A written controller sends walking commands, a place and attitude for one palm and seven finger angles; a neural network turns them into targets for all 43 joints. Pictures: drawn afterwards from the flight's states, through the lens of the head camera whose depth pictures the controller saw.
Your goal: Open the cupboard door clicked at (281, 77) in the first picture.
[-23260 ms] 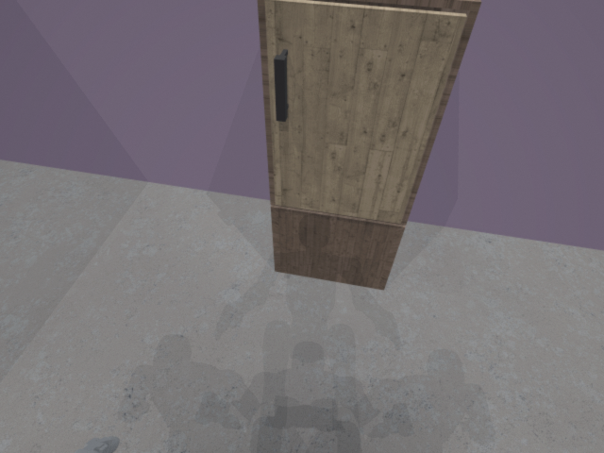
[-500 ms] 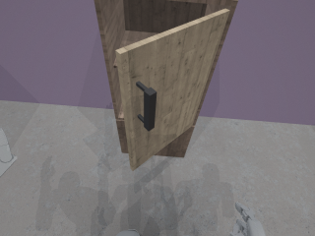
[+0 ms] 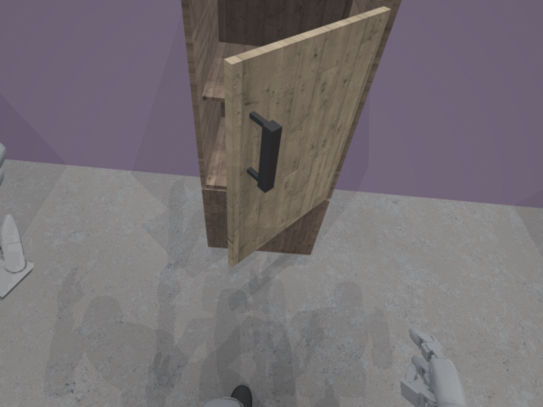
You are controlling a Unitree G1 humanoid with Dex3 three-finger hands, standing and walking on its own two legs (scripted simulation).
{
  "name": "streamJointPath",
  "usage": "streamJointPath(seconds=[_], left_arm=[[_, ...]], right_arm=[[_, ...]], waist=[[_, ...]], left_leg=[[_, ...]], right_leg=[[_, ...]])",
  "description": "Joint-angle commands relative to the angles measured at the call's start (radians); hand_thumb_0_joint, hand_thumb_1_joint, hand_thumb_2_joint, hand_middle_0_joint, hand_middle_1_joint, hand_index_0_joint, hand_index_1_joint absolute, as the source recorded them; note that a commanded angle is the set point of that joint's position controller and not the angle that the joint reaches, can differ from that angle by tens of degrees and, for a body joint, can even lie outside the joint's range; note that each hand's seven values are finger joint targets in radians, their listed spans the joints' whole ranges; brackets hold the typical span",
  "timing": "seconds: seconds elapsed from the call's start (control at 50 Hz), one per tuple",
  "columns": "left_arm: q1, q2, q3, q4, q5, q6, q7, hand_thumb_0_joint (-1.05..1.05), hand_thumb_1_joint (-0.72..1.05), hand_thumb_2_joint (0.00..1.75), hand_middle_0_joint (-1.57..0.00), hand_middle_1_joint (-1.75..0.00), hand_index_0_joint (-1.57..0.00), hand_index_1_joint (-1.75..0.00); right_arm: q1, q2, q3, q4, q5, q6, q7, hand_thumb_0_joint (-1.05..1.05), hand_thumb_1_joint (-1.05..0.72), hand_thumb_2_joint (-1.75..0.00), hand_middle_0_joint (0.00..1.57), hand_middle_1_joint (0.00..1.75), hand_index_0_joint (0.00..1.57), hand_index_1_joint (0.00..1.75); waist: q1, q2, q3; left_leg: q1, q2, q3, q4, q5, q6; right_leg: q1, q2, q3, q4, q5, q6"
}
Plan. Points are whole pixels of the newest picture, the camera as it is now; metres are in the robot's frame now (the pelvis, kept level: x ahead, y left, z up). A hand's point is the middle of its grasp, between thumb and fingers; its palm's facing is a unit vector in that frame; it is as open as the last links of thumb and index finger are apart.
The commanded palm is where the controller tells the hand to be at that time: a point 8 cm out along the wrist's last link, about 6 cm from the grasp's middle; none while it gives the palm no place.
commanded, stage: stop stepping back and stand still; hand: left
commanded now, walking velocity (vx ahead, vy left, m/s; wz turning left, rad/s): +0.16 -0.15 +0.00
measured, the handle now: (260, 153) +0.52 +0.07 +0.07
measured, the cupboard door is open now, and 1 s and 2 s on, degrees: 45 45 45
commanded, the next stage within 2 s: let the arm hang, fingers relaxed in 1.02 s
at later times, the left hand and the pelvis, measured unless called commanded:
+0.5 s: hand out of the picture +0.12 +0.28 +0.17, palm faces +0.35 -0.83 -0.43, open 7.5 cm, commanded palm +0.06 +0.32 +0.18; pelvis -0.09 +0.02 +0.01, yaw -2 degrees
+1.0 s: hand out of the picture +0.11 +0.29 +0.17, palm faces +0.40 -0.77 -0.50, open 7.5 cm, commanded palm +0.05 +0.33 +0.18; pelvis -0.10 +0.04 +0.00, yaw -1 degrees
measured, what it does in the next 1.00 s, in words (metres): walks backwards: right foot, then left foot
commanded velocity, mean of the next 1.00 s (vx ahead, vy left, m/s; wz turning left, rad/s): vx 0.13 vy -0.04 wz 0.00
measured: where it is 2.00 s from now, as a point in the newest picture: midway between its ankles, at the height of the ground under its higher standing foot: outside the picture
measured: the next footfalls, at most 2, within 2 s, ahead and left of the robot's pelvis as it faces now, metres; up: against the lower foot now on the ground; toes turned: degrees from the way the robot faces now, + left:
right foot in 0.16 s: -0.09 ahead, -0.10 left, +0.00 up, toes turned -2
left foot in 0.30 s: +0.05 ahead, +0.09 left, +0.00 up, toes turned -1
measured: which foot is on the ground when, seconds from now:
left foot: down 0.00-0.16, up 0.18-0.28, down 0.30-0.58, up 0.60-0.82, down 0.84-1.00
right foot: up 0.00-0.14, down 0.16-0.30, up 0.32-0.58, down 0.60-1.00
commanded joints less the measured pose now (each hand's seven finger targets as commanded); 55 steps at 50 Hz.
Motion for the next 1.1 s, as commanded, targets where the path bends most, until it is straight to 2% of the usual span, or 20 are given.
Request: streamJointPath(seconds=[0.0,0.08,0.1,0.12,0.16,0.22,0.26,0.3,0.32,0.36,0.44,0.52,0.54,0.56,0.6,0.66,0.76,0.84,0.98,1.08], left_arm=[[0.068,0.113,0.059,-0.287,-0.009,-0.043,0.026,0.00,0.90,0.90,-0.20,-0.30,-0.20,-0.30],[0.078,0.155,0.084,-0.339,-0.014,-0.011,0.039,0.00,0.90,0.90,-0.20,-0.30,-0.20,-0.30],[0.091,0.177,0.101,-0.330,-0.013,-0.006,0.038,0.00,0.90,0.90,-0.20,-0.30,-0.20,-0.30],[0.098,0.220,0.150,-0.337,-0.016,0.001,0.042,0.00,0.90,0.90,-0.20,-0.30,-0.20,-0.30],[-0.052,0.235,0.157,-0.355,-0.026,0.005,0.035,0.00,0.90,0.90,-0.20,-0.30,-0.20,-0.30],[-0.145,0.128,0.065,-0.184,-0.011,0.046,0.021,0.00,0.90,0.90,-0.20,-0.30,-0.20,-0.30],[-0.162,0.121,0.054,-0.157,0.008,0.036,0.028,0.00,0.90,0.90,-0.20,-0.30,-0.20,-0.30],[-0.183,0.141,0.053,-0.226,0.007,-0.003,0.033,0.00,0.90,0.90,-0.20,-0.30,-0.20,-0.30],[-0.178,0.181,0.078,-0.270,0.010,-0.018,0.031,0.00,0.90,0.90,-0.20,-0.30,-0.20,-0.30],[-0.052,0.147,0.070,-0.270,0.008,-0.010,0.031,0.00,0.90,0.90,-0.20,-0.30,-0.20,-0.30],[0.127,0.106,0.062,-0.286,0.019,0.014,0.039,0.00,0.90,0.90,-0.20,-0.30,-0.20,-0.30],[0.100,0.150,0.103,-0.189,0.015,0.036,0.051,0.00,0.90,0.90,-0.20,-0.30,-0.20,-0.30],[0.088,0.150,0.097,-0.177,0.015,0.038,0.044,0.00,0.90,0.90,-0.20,-0.30,-0.20,-0.30],[0.056,0.181,0.118,-0.177,0.012,0.036,0.037,0.00,0.90,0.90,-0.20,-0.30,-0.20,-0.30],[-0.122,0.242,0.169,-0.217,0.004,-0.017,0.037,0.00,0.90,0.90,-0.20,-0.30,-0.20,-0.30],[-0.039,0.098,0.058,-0.044,0.018,-0.005,0.029,0.00,0.90,0.90,-0.20,-0.30,-0.20,-0.30],[-0.044,0.114,0.066,-0.159,0.023,-0.026,0.054,0.00,0.90,0.90,-0.20,-0.30,-0.20,-0.30],[0.007,0.129,0.100,-0.209,0.015,-0.039,0.050,0.00,0.90,0.90,-0.20,-0.30,-0.20,-0.30],[0.055,0.104,0.093,-0.153,0.003,-0.038,0.029,0.00,0.90,0.90,-0.20,-0.30,-0.20,-0.30],[0.079,0.108,0.097,-0.131,-0.008,-0.018,0.030,0.00,0.90,0.90,-0.20,-0.30,-0.20,-0.30]], right_arm=[[-0.070,-0.117,-0.041,-0.152,0.008,-0.079,0.010,0.00,-0.90,-0.90,0.20,0.30,0.20,0.30],[-0.053,-0.101,-0.032,-0.146,-0.008,-0.070,0.010,0.00,-0.90,-0.90,0.20,0.30,0.20,0.30],[-0.030,-0.094,-0.029,-0.131,-0.002,-0.060,0.009,0.00,-0.90,-0.90,0.20,0.30,0.20,0.30],[-0.018,-0.096,-0.031,-0.114,-0.008,-0.045,0.005,0.00,-0.90,-0.90,0.20,0.30,0.20,0.30],[-0.050,-0.091,-0.017,-0.100,-0.024,-0.036,0.010,0.00,-0.90,-0.90,0.20,0.30,0.20,0.30],[-0.065,-0.107,-0.024,-0.097,0.016,-0.044,-0.018,0.00,-0.90,-0.90,0.20,0.30,0.20,0.30],[-0.038,-0.118,0.000,-0.095,0.016,-0.060,-0.030,0.00,-0.90,-0.90,0.20,0.30,0.20,0.30],[-0.016,-0.097,0.012,-0.101,0.007,-0.098,-0.024,0.00,-0.90,-0.90,0.20,0.30,0.20,0.30],[-0.044,-0.090,0.013,-0.110,-0.007,-0.112,-0.019,0.00,-0.90,-0.90,0.20,0.30,0.20,0.30],[-0.039,-0.091,0.001,-0.118,-0.006,-0.116,0.001,0.00,-0.90,-0.90,0.20,0.30,0.20,0.30],[-0.035,-0.100,-0.009,-0.138,-0.010,-0.097,0.010,0.00,-0.90,-0.90,0.20,0.30,0.20,0.30],[-0.031,-0.098,-0.021,-0.134,-0.013,-0.057,-0.013,0.00,-0.90,-0.90,0.20,0.30,0.20,0.30],[-0.026,-0.086,-0.022,-0.132,-0.011,-0.044,-0.013,0.00,-0.90,-0.90,0.20,0.30,0.20,0.30],[-0.011,-0.089,-0.029,-0.123,-0.005,-0.029,-0.009,0.00,-0.90,-0.90,0.20,0.30,0.20,0.30],[-0.014,-0.108,-0.029,-0.095,-0.015,-0.047,0.000,0.00,-0.90,-0.90,0.20,0.30,0.20,0.30],[-0.004,-0.106,-0.036,-0.084,0.010,-0.058,-0.012,0.00,-0.90,-0.90,0.20,0.30,0.20,0.30],[-0.019,-0.096,-0.019,-0.091,0.003,-0.088,-0.031,0.00,-0.90,-0.90,0.20,0.30,0.20,0.30],[0.000,-0.119,-0.035,-0.122,0.017,-0.090,-0.023,0.00,-0.90,-0.90,0.20,0.30,0.20,0.30],[0.001,-0.103,-0.034,-0.130,0.019,-0.093,0.008,0.00,-0.90,-0.90,0.20,0.30,0.20,0.30],[-0.021,-0.090,-0.024,-0.133,0.015,-0.071,0.005,0.00,-0.90,-0.90,0.20,0.30,0.20,0.30]], waist=[[0.019,0.201,-0.261],[0.011,0.217,-0.228],[-0.005,0.060,-0.227],[-0.011,-0.094,-0.208],[-0.017,-0.184,-0.168],[-0.044,-0.098,0.022],[-0.049,0.196,0.043],[-0.050,0.389,-0.063],[-0.035,0.307,-0.073],[-0.011,0.094,-0.107],[0.007,0.275,-0.130],[0.003,0.160,-0.112],[-0.003,0.023,-0.107],[-0.010,-0.162,-0.101],[-0.041,-0.176,-0.083],[-0.038,-0.077,-0.033],[-0.018,-0.064,-0.052],[-0.013,0.195,-0.139],[-0.026,0.008,-0.184],[-0.023,-0.028,-0.172]], left_leg=[[0.139,0.200,-0.156,-0.339,-0.520,-0.046],[0.218,0.088,-0.029,-0.252,-0.460,-0.177],[0.316,0.015,0.079,0.017,-0.349,-0.167],[0.419,-0.022,0.050,0.329,-0.282,-0.142],[0.296,0.042,-0.060,0.628,-0.299,-0.131],[0.221,0.065,-0.034,0.398,-0.354,-0.085],[0.224,0.092,-0.078,0.057,-0.359,-0.055],[0.260,0.273,-0.498,-0.245,-0.575,-0.045],[0.194,0.300,-0.571,-0.318,-0.705,-0.076],[0.127,0.282,-0.429,-0.328,-0.701,-0.065],[0.033,0.165,-0.119,-0.362,-0.655,-0.109],[-0.049,0.127,-0.037,-0.170,-0.606,-0.095],[-0.079,0.070,0.021,0.064,-0.524,-0.087],[-0.086,0.006,0.055,0.431,-0.416,-0.088],[-0.138,0.071,0.001,0.699,-0.389,-0.114],[-0.079,0.074,0.059,0.557,-0.333,-0.086],[0.142,0.042,0.134,0.109,-0.312,-0.052],[0.286,0.214,-0.085,0.036,0.103,0.009],[0.223,0.108,0.065,0.133,0.085,-0.074],[0.227,0.083,0.063,0.109,-0.057,-0.075]], right_leg=[[0.125,0.016,-0.074,0.016,-0.081,-0.017],[0.154,0.024,-0.131,-0.436,-0.113,-0.052],[0.033,-0.094,-0.044,-0.597,-0.057,-0.095],[-0.229,-0.262,0.118,-0.696,-0.058,-0.154],[-0.357,-0.438,0.212,-0.679,-0.164,-0.224],[-0.288,-0.327,0.094,-0.560,-0.123,-0.121],[-0.190,-0.183,0.002,-0.323,0.003,-0.057],[-0.191,-0.047,-0.058,0.041,-0.115,0.002],[-0.152,-0.057,0.008,0.149,-0.100,-0.009],[-0.058,-0.064,-0.005,0.151,-0.010,-0.013],[0.144,-0.022,-0.147,-0.039,0.021,-0.010],[0.318,-0.041,-0.161,-0.390,-0.042,-0.045],[0.297,-0.145,-0.029,-0.524,-0.020,-0.088],[0.127,-0.385,0.293,-0.667,-0.128,-0.183],[-0.049,-0.511,0.383,-0.693,-0.210,-0.235],[-0.056,-0.383,0.197,-0.634,-0.133,-0.154],[0.031,-0.311,0.072,-0.482,0.112,-0.101],[0.000,-0.136,-0.084,-0.211,0.288,0.016],[0.147,-0.191,-0.005,-0.378,0.626,-0.005],[0.108,-0.208,0.014,-0.447,0.506,-0.009]])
